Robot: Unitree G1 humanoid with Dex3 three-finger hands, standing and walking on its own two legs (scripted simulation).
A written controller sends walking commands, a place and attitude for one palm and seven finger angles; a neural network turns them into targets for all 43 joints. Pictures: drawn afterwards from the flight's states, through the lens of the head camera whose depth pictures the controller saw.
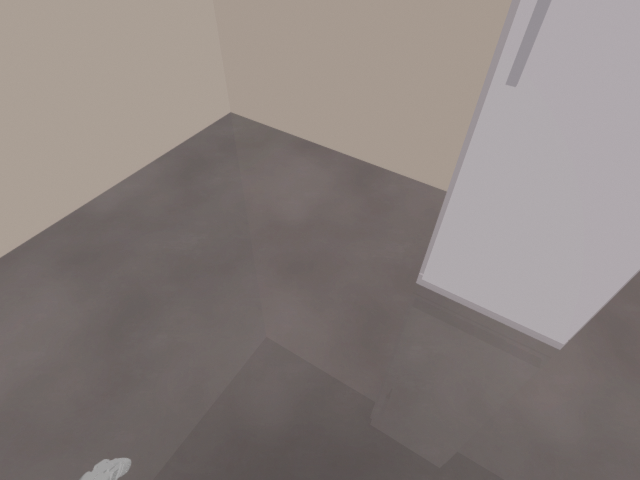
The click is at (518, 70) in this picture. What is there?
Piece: fridge door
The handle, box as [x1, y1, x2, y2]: [505, 0, 551, 86]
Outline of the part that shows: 551,0 537,1 505,84 513,86 516,85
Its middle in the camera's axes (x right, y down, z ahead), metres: +0.42 -0.44 +0.74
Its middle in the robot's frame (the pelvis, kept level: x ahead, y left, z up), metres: +0.89 -0.38 +0.24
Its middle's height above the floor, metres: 1.01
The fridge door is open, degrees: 0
